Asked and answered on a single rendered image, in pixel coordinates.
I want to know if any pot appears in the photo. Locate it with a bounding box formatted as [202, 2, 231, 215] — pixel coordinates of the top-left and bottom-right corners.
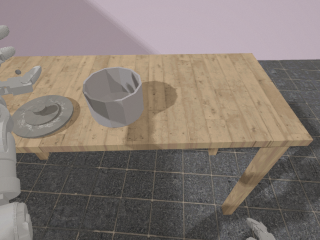
[82, 66, 144, 128]

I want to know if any knob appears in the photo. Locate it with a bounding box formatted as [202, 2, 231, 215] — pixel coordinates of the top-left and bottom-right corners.
[31, 103, 47, 115]

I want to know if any table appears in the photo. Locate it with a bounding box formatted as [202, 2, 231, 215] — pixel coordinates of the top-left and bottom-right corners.
[0, 53, 313, 215]

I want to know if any left robot hand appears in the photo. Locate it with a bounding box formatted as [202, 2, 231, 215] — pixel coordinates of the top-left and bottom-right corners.
[0, 25, 42, 96]

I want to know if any robot left forearm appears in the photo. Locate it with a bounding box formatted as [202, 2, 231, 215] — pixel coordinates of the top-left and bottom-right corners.
[0, 96, 21, 206]

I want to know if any lid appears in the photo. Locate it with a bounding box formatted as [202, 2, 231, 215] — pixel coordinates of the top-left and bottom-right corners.
[12, 95, 74, 139]

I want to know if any left robot upper arm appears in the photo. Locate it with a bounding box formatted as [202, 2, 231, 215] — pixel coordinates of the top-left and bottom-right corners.
[0, 202, 33, 240]

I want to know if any right robot hand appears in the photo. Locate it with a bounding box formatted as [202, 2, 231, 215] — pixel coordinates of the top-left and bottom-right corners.
[246, 218, 276, 240]

